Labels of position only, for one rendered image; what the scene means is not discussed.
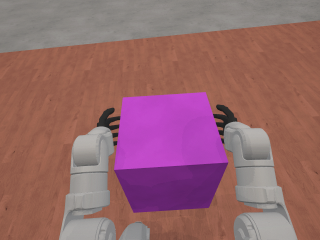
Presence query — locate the right robot hand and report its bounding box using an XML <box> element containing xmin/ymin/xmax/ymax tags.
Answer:
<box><xmin>213</xmin><ymin>104</ymin><xmax>238</xmax><ymax>144</ymax></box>

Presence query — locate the left robot hand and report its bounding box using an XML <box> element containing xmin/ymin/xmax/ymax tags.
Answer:
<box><xmin>97</xmin><ymin>107</ymin><xmax>121</xmax><ymax>146</ymax></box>

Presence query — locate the right robot upper arm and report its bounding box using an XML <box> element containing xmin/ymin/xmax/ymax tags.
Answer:
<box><xmin>233</xmin><ymin>212</ymin><xmax>297</xmax><ymax>240</ymax></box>

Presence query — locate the carton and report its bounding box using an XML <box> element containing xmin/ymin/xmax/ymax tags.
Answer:
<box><xmin>114</xmin><ymin>92</ymin><xmax>229</xmax><ymax>213</ymax></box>

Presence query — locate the robot right forearm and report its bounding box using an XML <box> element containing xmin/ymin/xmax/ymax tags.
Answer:
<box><xmin>223</xmin><ymin>121</ymin><xmax>298</xmax><ymax>240</ymax></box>

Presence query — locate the left robot upper arm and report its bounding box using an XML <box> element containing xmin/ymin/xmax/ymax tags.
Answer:
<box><xmin>60</xmin><ymin>217</ymin><xmax>116</xmax><ymax>240</ymax></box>

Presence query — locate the robot left forearm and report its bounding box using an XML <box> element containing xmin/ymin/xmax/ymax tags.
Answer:
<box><xmin>59</xmin><ymin>126</ymin><xmax>114</xmax><ymax>240</ymax></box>

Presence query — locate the robot left thigh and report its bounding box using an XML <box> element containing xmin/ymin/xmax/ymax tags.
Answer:
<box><xmin>119</xmin><ymin>223</ymin><xmax>150</xmax><ymax>240</ymax></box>

